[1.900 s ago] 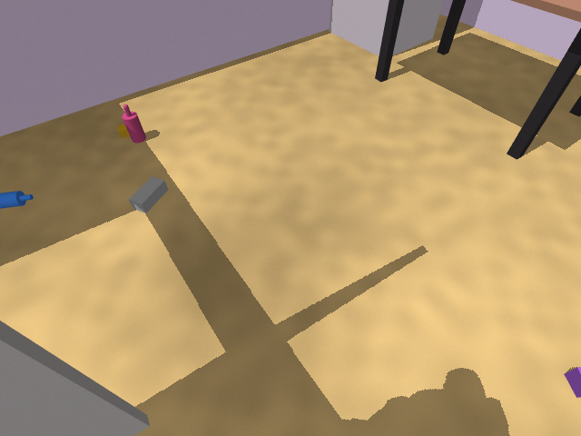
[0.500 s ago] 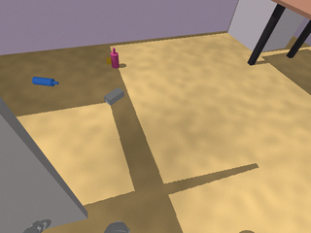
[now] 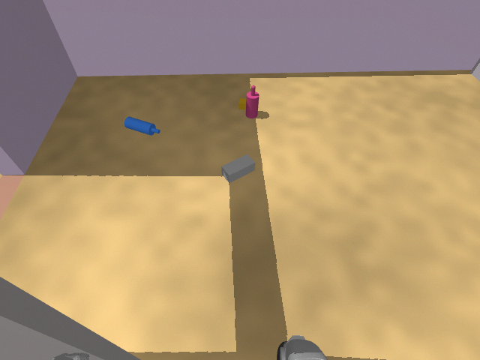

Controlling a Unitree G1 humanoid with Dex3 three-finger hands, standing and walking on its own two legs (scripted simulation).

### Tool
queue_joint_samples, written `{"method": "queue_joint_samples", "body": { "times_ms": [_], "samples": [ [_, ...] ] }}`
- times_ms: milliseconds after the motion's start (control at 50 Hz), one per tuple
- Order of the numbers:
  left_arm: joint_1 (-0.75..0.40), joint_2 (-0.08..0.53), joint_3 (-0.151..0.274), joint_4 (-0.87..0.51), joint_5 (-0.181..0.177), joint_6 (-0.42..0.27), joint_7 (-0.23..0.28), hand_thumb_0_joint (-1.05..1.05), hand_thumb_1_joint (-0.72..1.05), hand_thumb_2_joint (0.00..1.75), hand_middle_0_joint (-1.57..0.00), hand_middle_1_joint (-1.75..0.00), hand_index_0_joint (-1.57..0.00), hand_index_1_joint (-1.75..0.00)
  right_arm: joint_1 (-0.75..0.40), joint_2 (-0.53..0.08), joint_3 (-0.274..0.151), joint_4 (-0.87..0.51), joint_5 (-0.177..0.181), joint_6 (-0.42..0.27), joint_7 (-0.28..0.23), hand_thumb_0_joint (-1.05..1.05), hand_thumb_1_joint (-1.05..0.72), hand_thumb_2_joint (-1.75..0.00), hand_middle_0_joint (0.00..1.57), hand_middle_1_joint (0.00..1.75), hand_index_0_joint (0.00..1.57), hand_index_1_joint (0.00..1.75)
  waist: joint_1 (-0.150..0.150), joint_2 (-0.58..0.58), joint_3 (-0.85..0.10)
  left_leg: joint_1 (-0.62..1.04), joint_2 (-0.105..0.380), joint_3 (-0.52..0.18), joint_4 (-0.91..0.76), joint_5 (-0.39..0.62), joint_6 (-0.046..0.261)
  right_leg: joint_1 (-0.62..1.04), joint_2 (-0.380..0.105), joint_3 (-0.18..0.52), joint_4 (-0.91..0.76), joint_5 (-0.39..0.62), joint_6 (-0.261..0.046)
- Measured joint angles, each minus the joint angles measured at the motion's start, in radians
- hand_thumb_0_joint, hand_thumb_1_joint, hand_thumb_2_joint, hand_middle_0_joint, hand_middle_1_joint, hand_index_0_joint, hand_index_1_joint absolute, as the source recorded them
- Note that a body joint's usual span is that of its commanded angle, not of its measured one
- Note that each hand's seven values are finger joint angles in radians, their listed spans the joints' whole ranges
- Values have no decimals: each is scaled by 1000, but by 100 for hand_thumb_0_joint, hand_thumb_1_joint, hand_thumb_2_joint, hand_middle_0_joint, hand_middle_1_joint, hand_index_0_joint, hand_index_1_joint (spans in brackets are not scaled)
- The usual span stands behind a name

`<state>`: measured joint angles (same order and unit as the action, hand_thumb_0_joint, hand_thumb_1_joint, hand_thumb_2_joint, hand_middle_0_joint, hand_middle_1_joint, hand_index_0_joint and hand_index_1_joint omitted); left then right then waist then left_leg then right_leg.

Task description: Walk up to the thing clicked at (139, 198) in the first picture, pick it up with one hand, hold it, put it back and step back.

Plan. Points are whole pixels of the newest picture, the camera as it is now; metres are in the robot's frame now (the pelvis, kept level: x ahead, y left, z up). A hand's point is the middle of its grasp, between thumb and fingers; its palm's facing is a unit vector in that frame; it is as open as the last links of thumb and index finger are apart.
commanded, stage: walk up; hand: left
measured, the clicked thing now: (238, 168) +1.12 +0.05 -0.73
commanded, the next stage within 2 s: none
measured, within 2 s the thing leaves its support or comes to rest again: neither
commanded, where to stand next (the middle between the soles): +0.93 -0.37 m, yaw +33 degrees
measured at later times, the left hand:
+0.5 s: hand (177, 346) +0.16 +0.14 -0.16, palm faces +0.29 -0.91 -0.28, open 7.3 cm
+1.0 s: hand (223, 213) +0.45 +0.07 -0.13, palm faces +0.34 -0.85 -0.41, open 7.3 cm
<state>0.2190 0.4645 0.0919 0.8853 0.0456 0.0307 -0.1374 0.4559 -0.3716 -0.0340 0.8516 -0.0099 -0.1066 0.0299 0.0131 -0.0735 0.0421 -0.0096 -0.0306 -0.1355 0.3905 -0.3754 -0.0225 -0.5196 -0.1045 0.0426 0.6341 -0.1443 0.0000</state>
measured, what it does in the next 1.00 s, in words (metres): walks ahead, turning left: right foot, then left foot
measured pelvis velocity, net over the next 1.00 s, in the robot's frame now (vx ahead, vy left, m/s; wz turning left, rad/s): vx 0.45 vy -0.24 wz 0.39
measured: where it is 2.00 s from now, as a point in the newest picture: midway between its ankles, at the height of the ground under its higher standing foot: (323, 220)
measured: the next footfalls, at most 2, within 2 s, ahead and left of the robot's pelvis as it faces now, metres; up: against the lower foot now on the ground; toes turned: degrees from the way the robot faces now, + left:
right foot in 0.04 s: +0.19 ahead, -0.16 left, +0.00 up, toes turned +0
left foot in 0.50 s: +0.34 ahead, +0.02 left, +0.00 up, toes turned +23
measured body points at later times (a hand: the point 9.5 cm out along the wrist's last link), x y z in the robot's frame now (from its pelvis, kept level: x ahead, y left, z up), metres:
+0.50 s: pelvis +0.24 -0.11 -0.01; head +0.26 -0.07 +0.44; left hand +0.15 +0.19 -0.14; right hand +0.45 -0.39 -0.09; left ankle +0.30 +0.01 -0.73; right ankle +0.15 -0.16 -0.73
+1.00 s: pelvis +0.45 -0.24 -0.03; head +0.47 -0.24 +0.42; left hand +0.43 +0.11 -0.10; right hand +0.63 -0.56 -0.13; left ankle +0.35 -0.08 -0.66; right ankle +0.56 -0.33 -0.73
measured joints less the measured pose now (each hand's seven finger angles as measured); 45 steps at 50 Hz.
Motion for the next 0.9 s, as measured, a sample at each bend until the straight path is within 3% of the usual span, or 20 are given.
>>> {"method": "queue_joint_samples", "body": {
  "times_ms": [60, 100, 140, 180, 240, 320, 440, 500, 520, 540, 580, 640, 700, 780, 860, 880, 900],
  "samples": [
    [20, -7, 16, 9, 2, -6, 18, 1, 91, 90, -20, -30, -35, -40, -12, -48, -13, -5, -5, 15, -21, 0, -89, -89, 21, 30, 21, 30, 24, 66, 11, -17, 40, -36, 140, -105, -14, 52, 38, -38, -32, 16, -4],
    [26, -27, 22, 4, 5, -27, 34, 1, 91, 90, -20, -30, -33, -38, -46, -73, -22, 10, 0, 36, -39, 0, -90, -89, 21, 30, 21, 30, 42, 118, 24, -127, 63, -29, 419, -103, 21, 69, 55, -91, 25, -44, -5],
    [39, -35, 20, -5, -2, -43, 43, 1, 91, 90, -20, -30, -30, -37, -79, -80, -12, 21, -4, 48, -52, 1, -90, -89, 21, 30, 20, 30, 67, 103, 23, -261, 35, 43, 679, -96, 52, 108, 32, -112, 24, -85, -15],
    [59, -44, 18, -12, -8, -47, 50, 1, 91, 90, -20, -30, -28, -35, -109, -89, -4, 26, 1, 46, -44, 1, -90, -89, 21, 30, 20, 30, 89, 87, 15, -362, 29, 113, 793, -31, 71, 175, 19, -132, -35, -89, -25],
    [94, -47, 10, -13, -13, -58, 57, 1, 91, 90, -20, -30, -25, -33, -142, -103, -4, 4, 6, 35, -23, 1, -90, -89, 21, 30, 20, 30, 103, 79, -1, -463, 58, 151, 748, 76, 76, 271, 35, -177, -134, -85, -41],
    [128, -45, 1, -29, -10, -65, 53, 1, 91, 90, -20, -30, -22, -32, -183, -108, -13, -17, 6, 36, -6, 0, -90, -89, 21, 30, 20, 30, 102, 74, 7, -532, 95, 151, 583, 155, 53, 359, 83, -239, -191, -121, -70],
    [152, -47, -11, -79, 3, -51, 45, 1, 91, 90, -20, -30, -21, -31, -205, -74, -13, -20, 13, 58, -6, 0, -90, -89, 20, 30, 20, 30, 106, 34, 43, -513, 107, 215, 351, 242, 36, 452, 136, -319, -185, -228, -90],
    [167, -56, -18, -97, 1, -33, 49, 1, 91, 90, -20, -30, -21, -30, -193, -56, -9, -32, 12, 56, -17, 0, -90, -89, 21, 30, 20, 30, 109, 10, 45, -436, 72, 256, 280, 223, 56, 466, 138, -339, -101, -327, -90],
    [172, -58, -19, -101, -1, -26, 54, 1, 90, 90, -20, -30, -21, -30, -189, -47, -9, -38, 7, 51, -25, 0, -90, -89, 21, 30, 20, 30, 104, -8, 46, -404, 56, 261, 260, 142, 73, 449, 120, -339, -28, -367, -83],
    [166, -60, -18, -100, -4, -17, 62, 1, 91, 90, -20, -30, -21, -30, -192, -35, -9, -46, 1, 45, -34, 0, -90, -89, 21, 30, 20, 30, 92, -35, 59, -395, 36, 267, 273, 112, 76, 411, 91, -313, 90, -378, -68],
    [152, -84, -24, -105, -7, 3, 71, 1, 91, 90, -20, -30, -21, -30, -184, -34, -6, -78, -2, 34, -52, 0, -90, -89, 21, 30, 20, 30, 65, -26, 76, -395, 43, 255, 332, 80, 74, 280, 109, -203, 408, -408, -9],
    [128, -77, -39, -104, -10, 16, 66, 1, 91, 90, -20, -30, -21, -30, -167, -16, 0, -79, 19, 29, -78, 0, -90, -89, 21, 30, 21, 30, 21, -22, 78, -332, 62, 233, 315, 62, 54, 113, 96, -79, 667, -352, 15],
    [76, -46, -20, -125, -16, 14, 55, 1, 91, 90, -20, -30, -21, -30, -122, -4, 14, -61, 21, 17, -80, 0, -90, -89, 21, 30, 21, 30, -2, -38, 70, -271, 75, 202, 265, 62, 25, 6, 22, 1, 615, -287, 9],
    [-5, -10, 9, -168, -18, 7, 37, 1, 91, 90, -20, -30, -21, -30, -78, -19, 18, -30, 4, 8, -63, 0, -90, -89, 21, 30, 21, 30, -7, -42, 74, -236, 104, 162, 246, 42, -9, -35, -54, 46, 336, -211, -1],
    [-39, 17, 29, -169, -15, 5, 24, 1, 91, 90, -20, -30, -20, -30, -66, -60, 4, -11, -9, 9, -52, 0, -89, -89, 21, 30, 21, 30, -26, -22, 59, -231, 148, 128, 278, -15, -32, 10, -61, 16, 142, -131, -14],
    [-35, 21, 33, -164, -14, 3, 22, 0, 91, 90, -20, -30, -20, -30, -64, -73, -3, -6, -12, 14, -52, 0, -89, -89, 22, 30, 21, 30, -29, -12, 46, -235, 163, 118, 302, -41, -27, 35, -50, -1, 114, -114, -11],
    [-36, 14, 38, -154, -12, 0, 23, 0, 91, 90, -20, -30, -20, -30, -68, -92, -12, 3, -16, 21, -56, 0, -89, -89, 22, 30, 21, 30, -30, 19, 42, -244, 192, 99, 339, -73, -5, 40, -27, -23, 131, -109, 16]
  ]
}}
